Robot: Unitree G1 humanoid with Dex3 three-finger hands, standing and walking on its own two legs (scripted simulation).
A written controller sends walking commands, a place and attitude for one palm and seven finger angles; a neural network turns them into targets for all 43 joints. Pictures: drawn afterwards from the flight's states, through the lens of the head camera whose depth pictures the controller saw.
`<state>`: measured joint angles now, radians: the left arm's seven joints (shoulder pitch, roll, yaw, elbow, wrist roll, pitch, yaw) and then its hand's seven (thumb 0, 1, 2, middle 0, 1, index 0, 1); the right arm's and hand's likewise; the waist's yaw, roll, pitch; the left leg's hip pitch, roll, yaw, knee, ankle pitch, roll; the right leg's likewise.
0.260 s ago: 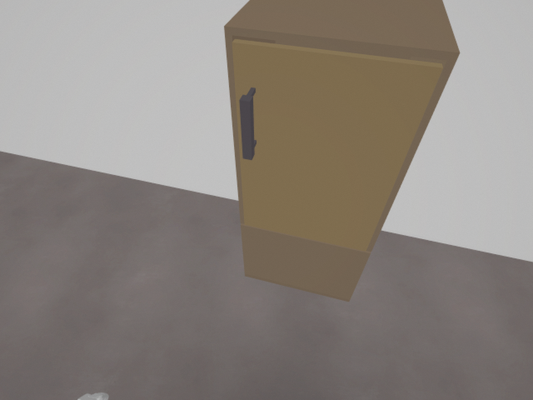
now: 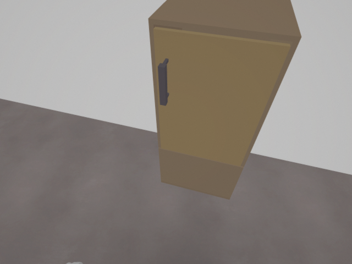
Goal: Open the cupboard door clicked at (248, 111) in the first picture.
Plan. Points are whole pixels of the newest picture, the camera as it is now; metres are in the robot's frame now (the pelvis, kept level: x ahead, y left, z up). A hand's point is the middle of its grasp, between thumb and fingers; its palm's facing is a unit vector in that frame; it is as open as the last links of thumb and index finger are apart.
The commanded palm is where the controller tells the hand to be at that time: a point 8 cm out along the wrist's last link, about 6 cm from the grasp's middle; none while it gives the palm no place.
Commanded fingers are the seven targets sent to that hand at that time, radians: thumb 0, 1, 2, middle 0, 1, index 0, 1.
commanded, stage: stand and wait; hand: left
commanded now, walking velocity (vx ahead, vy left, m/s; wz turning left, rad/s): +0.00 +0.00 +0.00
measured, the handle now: (164, 82) +0.68 +0.08 +0.04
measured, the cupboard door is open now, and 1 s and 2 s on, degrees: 0 0 0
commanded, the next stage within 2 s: look at it before walking up in 0.56 s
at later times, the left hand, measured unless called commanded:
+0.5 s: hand out of the picture +0.07 +0.23 -0.15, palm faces -0.02 -0.94 -0.33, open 7.4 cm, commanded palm none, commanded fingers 0.00 0.90 0.90 -0.20 -0.30 -0.20 -0.30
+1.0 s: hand out of the picture +0.08 +0.23 -0.15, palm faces -0.01 -0.95 -0.32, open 7.4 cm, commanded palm none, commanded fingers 0.00 0.90 0.90 -0.20 -0.30 -0.20 -0.30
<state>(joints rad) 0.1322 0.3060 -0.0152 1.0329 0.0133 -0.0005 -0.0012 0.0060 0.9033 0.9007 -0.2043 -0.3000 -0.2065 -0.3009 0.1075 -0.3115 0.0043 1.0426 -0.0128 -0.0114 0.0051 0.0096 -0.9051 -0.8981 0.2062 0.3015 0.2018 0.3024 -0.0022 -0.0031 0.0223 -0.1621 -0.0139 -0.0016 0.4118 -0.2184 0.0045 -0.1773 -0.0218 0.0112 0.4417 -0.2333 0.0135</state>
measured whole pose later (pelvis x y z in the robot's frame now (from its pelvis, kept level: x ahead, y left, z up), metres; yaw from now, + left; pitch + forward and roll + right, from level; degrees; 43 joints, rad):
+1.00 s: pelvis +0.01 -0.01 +0.00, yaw +0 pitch -2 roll +0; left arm 0.13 0.32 0.00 1.09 0.01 -0.01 0.00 0.01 0.90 0.90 -0.20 -0.30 -0.21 -0.30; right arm 0.11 -0.32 0.01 1.12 -0.01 -0.01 0.00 0.01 -0.91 -0.90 0.21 0.30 0.20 0.30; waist 0.00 0.00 0.04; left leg -0.12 0.00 -0.02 0.34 -0.19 -0.01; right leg -0.14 -0.01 0.00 0.37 -0.21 0.00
